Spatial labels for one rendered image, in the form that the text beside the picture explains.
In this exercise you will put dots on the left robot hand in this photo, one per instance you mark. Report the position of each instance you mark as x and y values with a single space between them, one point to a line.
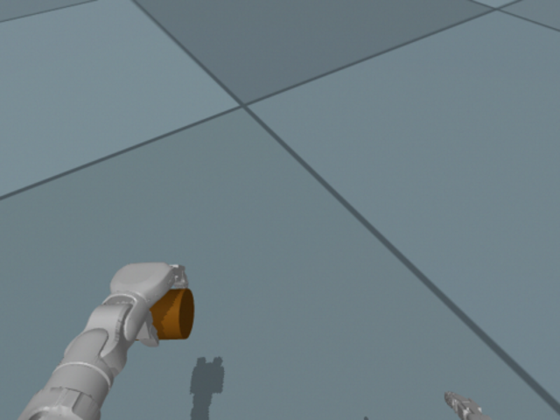
151 281

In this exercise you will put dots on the left robot arm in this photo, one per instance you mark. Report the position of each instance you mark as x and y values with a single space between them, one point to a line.
81 381

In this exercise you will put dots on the right robot hand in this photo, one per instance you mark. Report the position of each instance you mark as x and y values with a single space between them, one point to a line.
467 409

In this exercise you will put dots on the can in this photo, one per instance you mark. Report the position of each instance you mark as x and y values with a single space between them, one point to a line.
173 315

